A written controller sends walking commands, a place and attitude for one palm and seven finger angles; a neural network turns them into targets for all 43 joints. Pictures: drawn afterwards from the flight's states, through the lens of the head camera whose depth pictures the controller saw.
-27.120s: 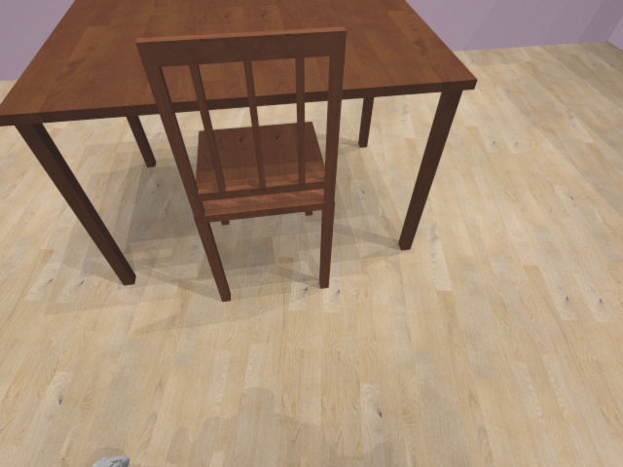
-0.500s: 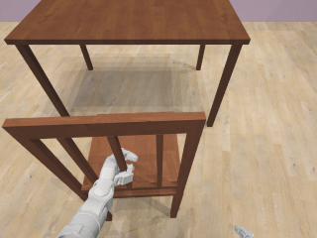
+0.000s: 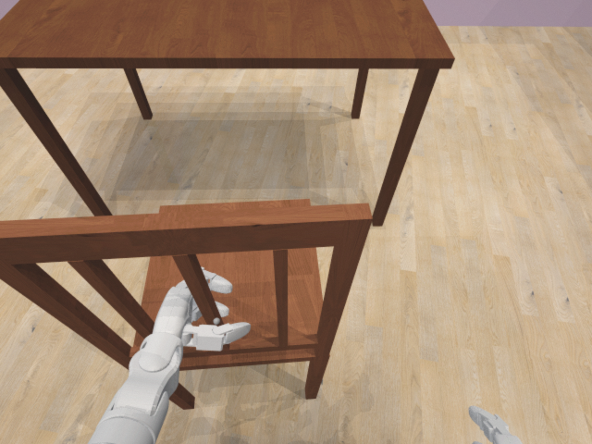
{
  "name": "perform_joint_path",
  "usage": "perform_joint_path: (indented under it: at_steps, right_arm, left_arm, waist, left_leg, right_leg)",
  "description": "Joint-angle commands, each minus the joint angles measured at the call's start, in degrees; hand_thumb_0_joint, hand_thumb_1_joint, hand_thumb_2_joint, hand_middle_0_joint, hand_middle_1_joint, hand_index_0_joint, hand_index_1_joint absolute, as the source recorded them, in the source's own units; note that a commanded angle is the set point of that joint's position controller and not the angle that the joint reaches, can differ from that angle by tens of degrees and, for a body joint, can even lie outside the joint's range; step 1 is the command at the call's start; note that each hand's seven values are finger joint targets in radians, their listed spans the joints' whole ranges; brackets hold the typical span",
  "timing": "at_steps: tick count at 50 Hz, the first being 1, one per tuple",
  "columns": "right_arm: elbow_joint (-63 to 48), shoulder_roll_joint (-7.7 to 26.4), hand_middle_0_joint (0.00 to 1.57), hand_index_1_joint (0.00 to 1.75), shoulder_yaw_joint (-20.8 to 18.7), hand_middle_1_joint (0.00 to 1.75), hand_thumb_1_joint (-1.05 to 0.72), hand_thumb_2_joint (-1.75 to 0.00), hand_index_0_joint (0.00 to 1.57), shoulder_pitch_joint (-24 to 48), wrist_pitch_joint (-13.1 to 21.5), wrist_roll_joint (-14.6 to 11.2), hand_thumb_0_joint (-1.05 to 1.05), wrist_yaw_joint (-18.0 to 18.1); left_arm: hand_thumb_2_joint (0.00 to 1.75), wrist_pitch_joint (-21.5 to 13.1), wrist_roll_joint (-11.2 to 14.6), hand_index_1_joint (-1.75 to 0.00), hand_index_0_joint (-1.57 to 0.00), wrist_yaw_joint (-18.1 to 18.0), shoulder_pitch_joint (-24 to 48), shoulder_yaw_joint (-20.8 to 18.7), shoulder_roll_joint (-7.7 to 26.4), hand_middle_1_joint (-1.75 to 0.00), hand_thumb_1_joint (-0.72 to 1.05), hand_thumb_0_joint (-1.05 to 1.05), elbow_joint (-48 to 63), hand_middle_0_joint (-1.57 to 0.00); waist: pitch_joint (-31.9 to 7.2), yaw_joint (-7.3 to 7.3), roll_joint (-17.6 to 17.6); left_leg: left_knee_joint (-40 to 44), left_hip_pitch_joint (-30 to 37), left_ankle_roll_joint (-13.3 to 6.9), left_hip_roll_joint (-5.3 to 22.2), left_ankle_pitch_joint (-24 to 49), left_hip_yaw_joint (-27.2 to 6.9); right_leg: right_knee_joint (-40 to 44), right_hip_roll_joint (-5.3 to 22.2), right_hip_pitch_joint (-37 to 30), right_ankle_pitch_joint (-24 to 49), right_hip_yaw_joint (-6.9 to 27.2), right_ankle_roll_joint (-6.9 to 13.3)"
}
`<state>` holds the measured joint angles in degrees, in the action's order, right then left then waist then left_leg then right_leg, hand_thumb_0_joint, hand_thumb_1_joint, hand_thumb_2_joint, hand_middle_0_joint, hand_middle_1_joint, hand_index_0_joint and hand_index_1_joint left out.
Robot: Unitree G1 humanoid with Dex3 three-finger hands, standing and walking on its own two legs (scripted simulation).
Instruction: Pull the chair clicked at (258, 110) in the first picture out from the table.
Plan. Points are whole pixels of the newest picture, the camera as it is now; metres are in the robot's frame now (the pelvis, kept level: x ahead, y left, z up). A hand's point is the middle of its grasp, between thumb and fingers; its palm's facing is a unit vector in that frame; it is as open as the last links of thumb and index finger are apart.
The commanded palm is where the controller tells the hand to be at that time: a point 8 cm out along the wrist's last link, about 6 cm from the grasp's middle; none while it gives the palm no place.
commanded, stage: open the thumb and straighten the fingers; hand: left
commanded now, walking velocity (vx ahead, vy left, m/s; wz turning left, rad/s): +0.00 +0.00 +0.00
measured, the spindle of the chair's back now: (208, 309) +0.31 +0.12 -0.04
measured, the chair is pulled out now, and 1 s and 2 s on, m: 0.53 0.53 0.53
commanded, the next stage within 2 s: draw the fingers out of the gap in 0.46 s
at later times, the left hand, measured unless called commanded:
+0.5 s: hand (201, 314) +0.31 +0.14 -0.05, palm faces -0.10 -0.99 -0.13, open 17.2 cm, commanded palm +0.29 +0.19 -0.03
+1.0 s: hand (187, 371) +0.23 +0.15 -0.06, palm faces -0.07 -0.99 -0.14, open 17.5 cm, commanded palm +0.22 +0.20 -0.04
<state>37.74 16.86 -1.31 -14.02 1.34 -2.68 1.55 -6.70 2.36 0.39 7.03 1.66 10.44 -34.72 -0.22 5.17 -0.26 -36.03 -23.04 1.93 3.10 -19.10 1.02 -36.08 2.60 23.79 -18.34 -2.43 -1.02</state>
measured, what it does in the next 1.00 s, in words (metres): stands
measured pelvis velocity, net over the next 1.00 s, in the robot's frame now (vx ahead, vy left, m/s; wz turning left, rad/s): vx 0.01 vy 0.00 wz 0.04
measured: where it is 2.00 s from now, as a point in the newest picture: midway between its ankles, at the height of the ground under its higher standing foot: outside the picture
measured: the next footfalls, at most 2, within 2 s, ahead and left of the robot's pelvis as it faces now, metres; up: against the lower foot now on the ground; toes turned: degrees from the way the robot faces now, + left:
none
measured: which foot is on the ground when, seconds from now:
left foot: down 0.00-1.00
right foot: down 0.00-1.00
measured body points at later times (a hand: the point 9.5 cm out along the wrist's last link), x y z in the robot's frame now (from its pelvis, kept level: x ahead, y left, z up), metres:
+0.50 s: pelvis +0.02 +0.00 -0.02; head +0.08 -0.01 +0.43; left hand +0.31 +0.19 -0.04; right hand +0.14 -0.25 -0.13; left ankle -0.01 +0.14 -0.72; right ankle +0.00 -0.13 -0.72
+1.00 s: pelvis +0.01 +0.00 -0.03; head +0.07 +0.00 +0.42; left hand +0.23 +0.20 -0.05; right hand +0.17 -0.25 -0.12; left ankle -0.01 +0.14 -0.72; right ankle +0.00 -0.13 -0.72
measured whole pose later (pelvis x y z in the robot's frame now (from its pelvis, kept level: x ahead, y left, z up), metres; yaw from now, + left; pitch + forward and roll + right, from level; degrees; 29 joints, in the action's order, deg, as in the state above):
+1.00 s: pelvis +0.01 +0.00 -0.03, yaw +2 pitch +11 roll -1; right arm 30.1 15.1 1.0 -13.5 4.7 -2.3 4.5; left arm 6.0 4.3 2.3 -16.3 2.3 13.1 -3.8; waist -4.9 3.3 -2.1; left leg -50.2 -34.3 1.8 2.3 -26.6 -1.3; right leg -49.5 3.9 33.7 -26.2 -4.0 -1.4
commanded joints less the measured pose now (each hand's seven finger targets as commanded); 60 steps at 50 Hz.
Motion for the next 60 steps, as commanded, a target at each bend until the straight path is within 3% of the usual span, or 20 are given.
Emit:
perform_joint_path:
  at_steps: [1,4,5,9,11,12,13,14,15,16,19,27,28,31,34,39,45,48,54,60]
  right_arm:
    - [-7.68,6.17,0.2,0.3,-2.04,0.3,-0.9,-0.9,0.2,0.61,1.71,0.08,0.0,0.34]
    - [-8.53,6.27,0.2,0.3,-2.45,0.3,-0.9,-0.9,0.2,0.08,2.59,0.19,0.0,0.74]
    - [-8.56,6.14,0.2,0.3,-2.42,0.3,-0.9,-0.9,0.2,-0.15,2.91,0.12,0.0,0.83]
    - [-8.46,6.53,0.2,0.3,-2.66,0.3,-0.9,-0.9,0.2,-0.9,3.73,0.19,0.0,1.06]
    - [-8.3,6.85,0.2,0.3,-2.59,0.3,-0.9,-0.9,0.2,-1.2,3.58,0.28,0.0,1.0]
    - [-7.38,8.01,0.2,0.3,-2.44,0.3,-0.9,-0.9,0.2,-2.15,2.74,0.63,0.0,1.66]
    - [-8.24,6.92,0.2,0.3,-2.06,0.3,-0.9,-0.9,0.2,-2.01,2.5,0.81,0.0,1.96]
    - [-8.52,6.98,0.2,0.3,-1.96,0.3,-0.9,-0.9,0.2,-1.8,2.36,0.84,0.0,2.19]
    - [-9.22,6.1,0.2,0.3,-1.78,0.3,-0.9,-0.9,0.2,-1.53,2.58,0.8,0.0,2.1]
    - [-9.5,5.97,0.2,0.3,-1.69,0.3,-0.9,-0.9,0.2,-1.29,2.73,0.8,0.0,1.92]
    - [-10.36,5.61,0.2,0.3,-1.93,0.3,-0.9,-0.9,0.2,-1.07,3.52,0.46,0.0,1.54]
    - [-11.25,6.23,0.2,0.3,-2.05,0.3,-0.9,-0.9,0.2,-0.64,3.58,0.59,0.0,1.6]
    - [-10.62,6.78,0.2,0.3,-1.95,0.3,-0.9,-0.9,0.2,-0.81,3.1,0.65,0.0,1.98]
    - [-12.21,6.17,0.2,0.3,-1.96,0.3,-0.9,-0.9,0.2,0.18,3.39,0.51,0.0,2.0]
    - [-13.17,6.08,0.2,0.3,-1.94,0.3,-0.9,-0.9,0.2,0.73,3.81,0.43,0.0,1.88]
    - [-15.35,5.82,0.2,0.3,-1.67,0.3,-0.9,-0.9,0.2,2.19,3.9,0.18,0.0,1.78]
    - [-16.39,5.73,0.2,0.3,-1.44,0.3,-0.9,-0.9,0.2,2.25,5.41,0.29,0.0,2.99]
    - [-15.82,5.67,0.2,0.3,-1.06,0.3,-0.9,-0.9,0.2,2.01,6.34,0.47,0.0,3.63]
    - [-16.45,5.76,0.2,0.3,-0.84,0.3,-0.9,-0.9,0.2,3.22,6.8,0.33,0.0,3.99]
    - [-17.93,5.0,0.2,0.3,-0.92,0.3,-0.9,-0.9,0.2,3.94,6.61,0.24,0.0,4.08]
  left_arm:
    - [0.2,0.83,0.95,-1.09,-0.38,-0.49,14.98,-5.1,8.23,-1.09,-0.55,0.0,10.06,-0.38]
    - [0.2,1.54,2.79,-0.87,-0.3,0.63,11.87,-4.59,6.33,-0.87,-0.55,0.0,13.49,-0.3]
    - [0.2,1.7,3.32,-0.8,-0.27,1.16,11.9,-2.99,4.32,-0.8,-0.55,0.0,14.43,-0.27]
    - [0.2,2.81,3.21,-0.51,-0.18,2.48,10.0,-0.98,2.81,-0.51,-0.55,0.0,14.54,-0.18]
    - [0.2,4.02,2.58,-0.36,-0.13,2.28,9.38,-2.45,4.74,-0.36,-0.55,0.0,13.59,-0.13]
    - [0.2,4.07,1.7,-0.29,-0.1,1.47,15.21,-12.91,17.85,-0.29,-0.55,0.0,13.63,-0.1]
    - [0.2,4.34,1.05,-0.22,-0.07,1.77,13.57,-11.61,16.2,-0.22,-0.55,0.0,13.92,-0.07]
    - [0.2,4.38,0.86,-0.14,-0.05,1.48,13.76,-13.14,18.32,-0.14,-0.55,0.0,15.12,-0.05]
    - [0.2,4.56,0.83,-0.07,-0.02,1.75,11.4,-10.26,13.87,-0.07,-0.55,0.0,15.92,-0.02]
    - [0.2,4.71,1.24,0.0,0.0,1.95,9.59,-9.5,12.34,0.0,-0.55,0.0,16.47,0.0]
    - [0.2,5.32,2.76,0.0,0.0,3.42,6.59,-4.84,6.97,0.0,-0.55,0.0,20.85,0.0]
    - [0.2,7.79,1.44,0.0,0.0,1.6,3.87,-5.47,8.99,0.0,-0.55,0.0,25.31,0.0]
    - [0.2,8.11,1.07,0.0,0.0,1.32,5.25,-9.09,12.98,0.0,-0.55,0.0,21.8,0.0]
    - [0.2,7.96,1.7,0.0,0.0,2.08,0.74,-6.14,9.31,0.0,-0.55,0.0,26.54,0.0]
    - [0.2,8.65,2.11,0.0,0.0,2.41,-7.05,-6.87,10.03,0.0,-0.55,0.0,28.69,0.0]
    - [0.2,10.57,1.7,0.0,0.0,2.03,-13.41,-3.8,7.64,0.0,-0.55,0.0,33.05,0.0]
    - [0.2,9.48,2.24,0.0,0.0,1.09,-15.52,-3.99,9.45,0.0,-0.55,0.0,43.48,0.0]
    - [0.2,8.63,2.2,0.0,0.0,1.66,-14.27,-2.12,8.36,0.0,-0.55,0.0,44.7,0.0]
    - [0.2,10.72,1.94,0.0,0.0,2.46,-19.35,-2.18,8.89,0.0,-0.55,0.0,43.57,0.0]
    - [0.2,12.75,2.42,0.0,0.0,2.31,-27.62,-3.9,9.37,0.0,-0.55,0.0,46.09,0.0]
  waist:
    - [-14.8,-0.73,0.94]
    - [-19.94,-1.35,0.55]
    - [-20.5,-0.76,0.94]
    - [-19.07,-0.16,2.97]
    - [-17.47,-0.19,4.31]
    - [-17.9,-0.74,4.64]
    - [-18.24,-1.19,3.99]
    - [-17.91,-1.76,2.47]
    - [-18.71,-1.64,1.47]
    - [-19.0,-1.86,0.55]
    - [-22.09,-1.3,-2.63]
    - [-18.88,-0.9,1.22]
    - [-16.37,-0.58,2.65]
    - [-19.7,-1.51,-0.19]
    - [-21.53,-2.8,-2.32]
    - [-16.82,-2.16,0.68]
    - [-18.2,-1.25,-0.08]
    - [-16.83,-0.2,-0.75]
    - [-15.88,-1.33,-1.68]
    - [-17.05,-2.51,1.19]
  left_leg:
    - [1.91,0.91,-3.27,-1.86,8.5,1.14]
    - [0.2,2.26,-3.02,-1.69,12.69,1.1]
    - [-0.38,2.85,-3.0,-1.54,13.95,1.03]
    - [-2.18,1.76,-3.04,-1.22,16.07,0.09]
    - [-2.78,0.21,-3.04,-1.2,14.71,-0.04]
    - [-2.91,-1.57,-3.28,-1.51,13.7,-0.1]
    - [-2.3,-1.79,-3.5,-1.9,13.24,0.24]
    - [-2.34,-1.91,-3.44,-1.89,13.86,0.1]
    - [-2.65,-0.65,-3.41,-1.85,15.37,0.47]
    - [-3.17,-0.21,-3.27,-1.7,16.87,0.48]
    - [-4.48,2.74,-3.01,-1.2,22.48,0.35]
    - [-5.35,-0.43,-2.83,-1.17,18.88,-0.22]
    - [-5.71,-2.15,-2.81,-1.28,16.85,-0.35]
    - [-6.27,-0.51,-2.91,-1.47,18.18,0.01]
    - [-6.76,-0.43,-2.65,-1.3,20.3,-0.18]
    - [-6.92,-4.08,-2.6,-1.31,15.5,-0.32]
    - [-8.66,-3.38,-2.96,-1.68,13.75,-0.78]
    - [-9.28,-3.64,-3.05,-1.96,11.96,-1.46]
    - [-9.32,-5.5,-2.98,-2.21,8.51,-1.99]
    - [-9.6,-6.92,-2.92,-2.32,9.2,-1.86]
  right_leg:
    - [1.49,0.15,-4.85,14.36,-0.66,1.15]
    - [-0.19,0.08,-6.47,18.12,-0.95,1.36]
    - [-0.66,0.02,-5.72,19.2,-1.17,1.19]
    - [-2.21,-0.17,-2.98,19.94,-1.91,1.04]
    - [-2.87,-0.12,-1.38,19.06,-1.91,0.76]
    - [-3.06,0.0,-3.01,19.53,-0.96,0.7]
    - [-3.13,0.01,-4.1,19.22,-0.76,0.63]
    - [-3.22,0.12,-4.72,19.6,-0.73,0.97]
    - [-3.7,0.16,-4.19,20.53,-0.9,0.9]
    - [-3.96,0.24,-4.06,21.67,-0.99,1.02]
    - [-4.23,0.31,-4.32,24.53,-1.38,1.24]
    - [-5.43,0.4,-1.38,22.17,-1.98,1.04]
    - [-5.58,0.28,0.22,20.52,-1.95,0.98]
    - [-6.07,0.59,-0.86,20.86,-1.89,1.19]
    - [-6.56,0.81,-2.3,21.99,-1.94,1.55]
    - [-6.71,0.75,0.49,18.23,-2.52,1.34]
    - [-7.4,0.58,2.26,15.92,-2.26,1.07]
    - [-7.73,0.49,4.57,13.14,-2.51,0.9]
    - [-7.78,0.51,5.53,8.74,-2.5,1.1]
    - [-8.26,0.48,3.64,10.07,-2.68,1.11]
